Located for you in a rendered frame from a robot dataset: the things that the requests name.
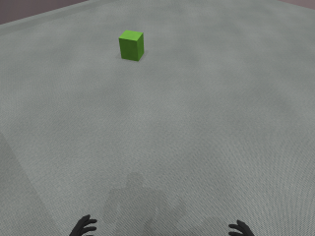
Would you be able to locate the robot right hand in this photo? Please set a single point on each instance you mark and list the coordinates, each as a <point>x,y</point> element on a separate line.
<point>242,227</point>

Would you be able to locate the robot left hand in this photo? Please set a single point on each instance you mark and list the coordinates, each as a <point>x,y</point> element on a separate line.
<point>79,229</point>

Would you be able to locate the carton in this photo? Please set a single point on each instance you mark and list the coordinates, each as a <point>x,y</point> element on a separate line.
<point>131,45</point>

